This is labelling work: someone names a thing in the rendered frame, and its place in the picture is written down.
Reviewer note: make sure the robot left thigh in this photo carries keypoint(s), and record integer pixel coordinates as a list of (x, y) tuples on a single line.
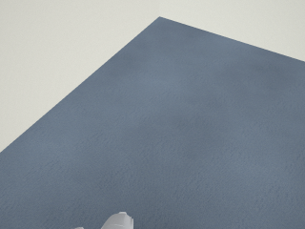
[(118, 221)]

